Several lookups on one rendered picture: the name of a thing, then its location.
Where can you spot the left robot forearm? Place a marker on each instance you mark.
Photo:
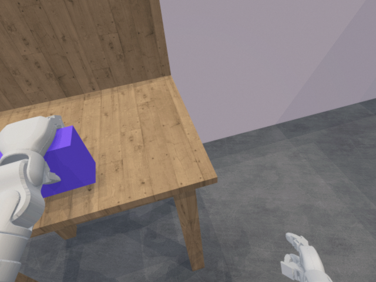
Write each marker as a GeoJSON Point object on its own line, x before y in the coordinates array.
{"type": "Point", "coordinates": [21, 206]}

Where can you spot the right robot forearm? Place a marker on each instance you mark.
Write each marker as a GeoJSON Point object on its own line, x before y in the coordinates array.
{"type": "Point", "coordinates": [316, 276]}

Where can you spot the sponge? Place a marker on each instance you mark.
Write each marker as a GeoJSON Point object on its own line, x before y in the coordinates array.
{"type": "Point", "coordinates": [69, 159]}

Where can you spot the robot right hand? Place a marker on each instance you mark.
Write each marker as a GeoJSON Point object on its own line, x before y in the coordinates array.
{"type": "Point", "coordinates": [295, 266]}

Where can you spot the table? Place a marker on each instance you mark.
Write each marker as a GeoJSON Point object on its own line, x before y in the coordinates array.
{"type": "Point", "coordinates": [103, 66]}

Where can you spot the robot left hand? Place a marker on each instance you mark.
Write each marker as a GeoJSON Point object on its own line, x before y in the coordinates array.
{"type": "Point", "coordinates": [35, 134]}

